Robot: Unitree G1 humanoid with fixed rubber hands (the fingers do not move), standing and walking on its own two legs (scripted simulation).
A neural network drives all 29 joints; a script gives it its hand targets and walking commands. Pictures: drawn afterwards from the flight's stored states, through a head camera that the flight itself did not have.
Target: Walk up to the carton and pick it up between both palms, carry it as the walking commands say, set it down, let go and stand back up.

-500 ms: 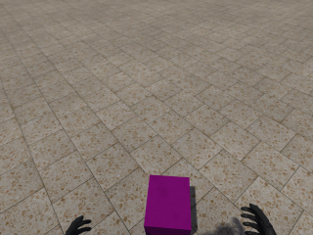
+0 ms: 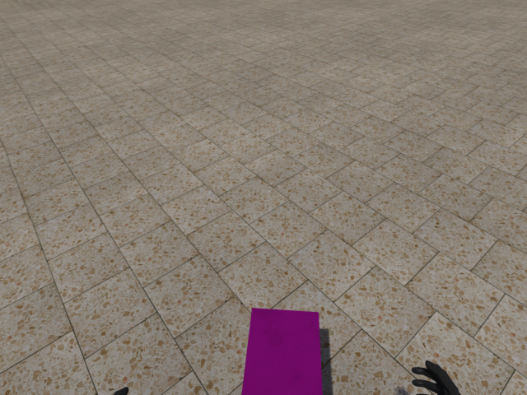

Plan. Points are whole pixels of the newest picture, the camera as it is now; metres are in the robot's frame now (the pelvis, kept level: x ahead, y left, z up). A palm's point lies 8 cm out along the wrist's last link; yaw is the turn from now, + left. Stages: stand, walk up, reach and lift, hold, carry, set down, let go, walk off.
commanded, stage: stand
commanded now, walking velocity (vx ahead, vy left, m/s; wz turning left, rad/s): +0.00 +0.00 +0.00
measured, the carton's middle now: (282, 365) +0.41 -0.03 -0.64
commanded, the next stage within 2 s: none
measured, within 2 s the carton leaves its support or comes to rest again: neither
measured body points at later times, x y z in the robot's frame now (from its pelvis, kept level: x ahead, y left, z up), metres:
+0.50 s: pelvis -0.02 +0.00 +0.00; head -0.06 -0.02 +0.45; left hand +0.09 +0.26 -0.11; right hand +0.12 -0.27 -0.10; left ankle -0.02 +0.12 -0.73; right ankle +0.03 -0.13 -0.73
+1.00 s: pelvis -0.03 -0.01 +0.00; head -0.08 -0.02 +0.45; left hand +0.07 +0.26 -0.11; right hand +0.09 -0.28 -0.11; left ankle -0.02 +0.12 -0.73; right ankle +0.03 -0.13 -0.73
